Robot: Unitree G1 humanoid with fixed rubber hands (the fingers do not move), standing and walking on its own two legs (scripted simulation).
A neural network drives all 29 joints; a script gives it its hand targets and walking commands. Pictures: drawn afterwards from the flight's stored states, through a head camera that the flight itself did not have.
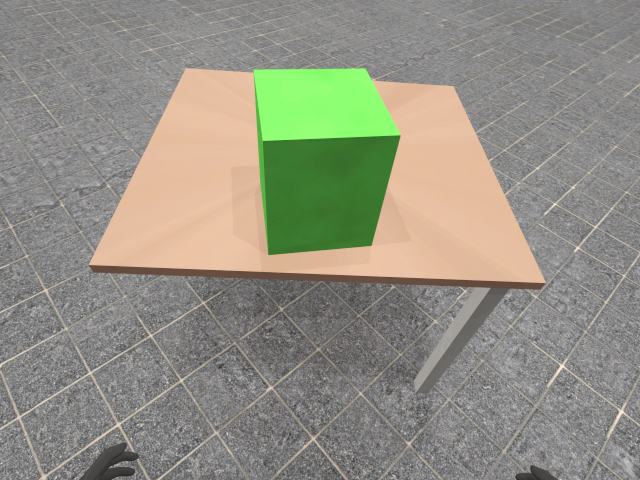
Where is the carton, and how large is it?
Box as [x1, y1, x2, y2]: [254, 69, 400, 254]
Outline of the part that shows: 254,70 260,183 268,254 371,245 400,135 365,69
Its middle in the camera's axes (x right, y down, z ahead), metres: -0.01 -0.14 +0.71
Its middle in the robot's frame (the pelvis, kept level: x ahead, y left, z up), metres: +0.63 +0.01 +0.04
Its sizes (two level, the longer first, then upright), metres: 0.210 0.200 0.250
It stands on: a table, 0.66 m high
